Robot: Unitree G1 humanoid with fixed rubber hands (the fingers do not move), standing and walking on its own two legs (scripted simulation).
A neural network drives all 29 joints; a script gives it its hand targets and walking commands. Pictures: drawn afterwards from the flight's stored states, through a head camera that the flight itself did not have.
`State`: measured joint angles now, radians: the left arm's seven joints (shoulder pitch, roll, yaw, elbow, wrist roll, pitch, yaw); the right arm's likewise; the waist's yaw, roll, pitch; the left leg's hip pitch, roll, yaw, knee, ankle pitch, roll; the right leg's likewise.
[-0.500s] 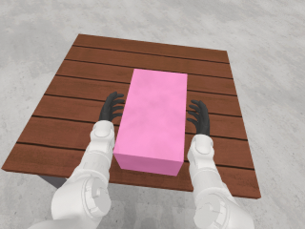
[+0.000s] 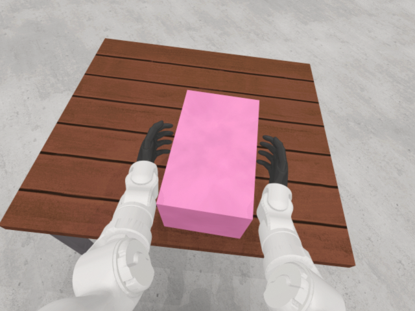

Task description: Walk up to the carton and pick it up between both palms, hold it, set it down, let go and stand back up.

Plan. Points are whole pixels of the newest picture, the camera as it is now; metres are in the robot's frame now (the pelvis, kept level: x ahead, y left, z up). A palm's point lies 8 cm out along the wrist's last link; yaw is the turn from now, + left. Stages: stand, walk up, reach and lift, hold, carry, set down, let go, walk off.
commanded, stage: set down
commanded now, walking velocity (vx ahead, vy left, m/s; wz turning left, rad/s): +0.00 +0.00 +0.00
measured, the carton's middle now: (212, 162) +0.46 +0.00 -0.04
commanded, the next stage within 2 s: none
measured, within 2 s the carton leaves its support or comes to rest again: neither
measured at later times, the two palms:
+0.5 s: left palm (150, 157) +0.42 +0.14 +0.02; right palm (276, 180) +0.38 -0.13 +0.01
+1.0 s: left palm (150, 156) +0.42 +0.14 +0.02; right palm (276, 180) +0.38 -0.13 +0.01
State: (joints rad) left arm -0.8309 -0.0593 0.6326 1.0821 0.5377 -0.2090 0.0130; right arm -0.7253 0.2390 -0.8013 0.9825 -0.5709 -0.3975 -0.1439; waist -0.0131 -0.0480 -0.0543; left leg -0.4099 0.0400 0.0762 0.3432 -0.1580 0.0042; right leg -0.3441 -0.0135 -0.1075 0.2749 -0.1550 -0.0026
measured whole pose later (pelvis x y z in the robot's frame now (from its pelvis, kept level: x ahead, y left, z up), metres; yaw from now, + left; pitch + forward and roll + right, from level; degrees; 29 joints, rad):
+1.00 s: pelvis -0.01 +0.00 +0.00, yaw +0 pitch +15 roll -1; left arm -0.88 -0.06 0.69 1.09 0.58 -0.25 -0.01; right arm -0.75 0.21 -0.81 1.00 -0.57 -0.44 -0.13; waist -0.02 -0.03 -0.04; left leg -0.48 0.04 0.08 0.38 -0.16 0.01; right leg -0.42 -0.02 -0.10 0.32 -0.16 0.00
